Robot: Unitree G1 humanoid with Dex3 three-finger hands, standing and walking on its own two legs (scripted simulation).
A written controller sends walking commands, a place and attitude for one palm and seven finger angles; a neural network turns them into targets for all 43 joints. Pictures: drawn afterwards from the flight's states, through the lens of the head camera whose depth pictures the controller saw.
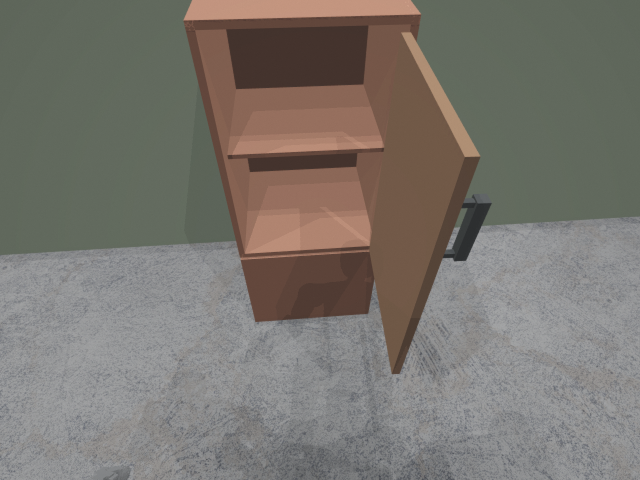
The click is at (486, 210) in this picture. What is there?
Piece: cupboard door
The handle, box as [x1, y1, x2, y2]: [443, 194, 491, 260]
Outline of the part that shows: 486,194 473,194 471,198 465,198 462,207 468,208 452,248 446,249 443,257 452,257 454,260 466,259 491,203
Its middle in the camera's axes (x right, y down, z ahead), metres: +0.21 -0.01 +0.59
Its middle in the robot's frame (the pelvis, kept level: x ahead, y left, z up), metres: +0.47 -0.18 +0.05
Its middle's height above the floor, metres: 0.82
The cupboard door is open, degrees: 88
